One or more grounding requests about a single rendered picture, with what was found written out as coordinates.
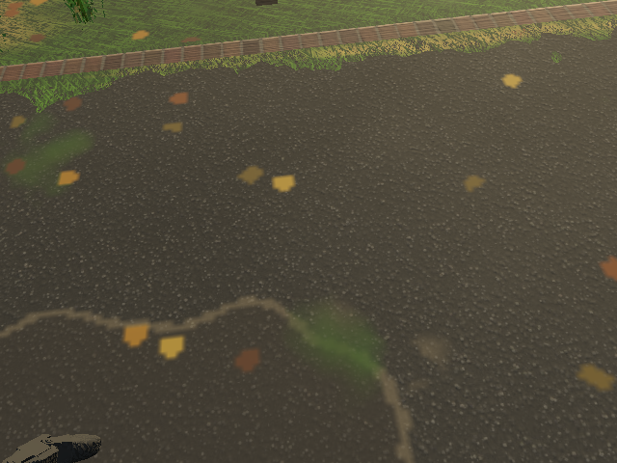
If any robot left hand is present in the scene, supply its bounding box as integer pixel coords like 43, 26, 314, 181
2, 434, 101, 463

